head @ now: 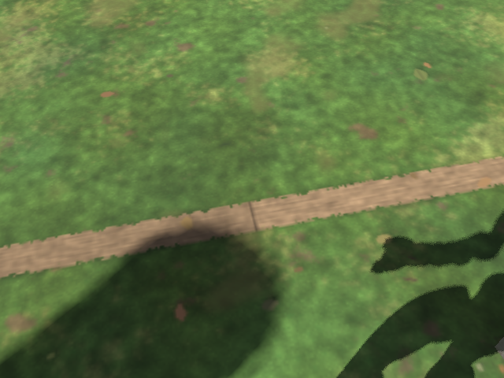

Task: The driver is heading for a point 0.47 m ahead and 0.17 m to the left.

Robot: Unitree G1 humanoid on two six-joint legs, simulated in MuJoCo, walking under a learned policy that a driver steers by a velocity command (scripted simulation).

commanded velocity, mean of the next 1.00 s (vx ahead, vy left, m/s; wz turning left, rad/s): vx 0.35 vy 0.00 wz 0.39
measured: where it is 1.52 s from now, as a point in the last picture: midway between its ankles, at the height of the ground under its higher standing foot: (204, 375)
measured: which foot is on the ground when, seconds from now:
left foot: up 0.00-0.38, down 0.40-0.92, up 0.94-1.00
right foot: down 0.00-0.42, up 0.44-0.86, down 0.88-1.00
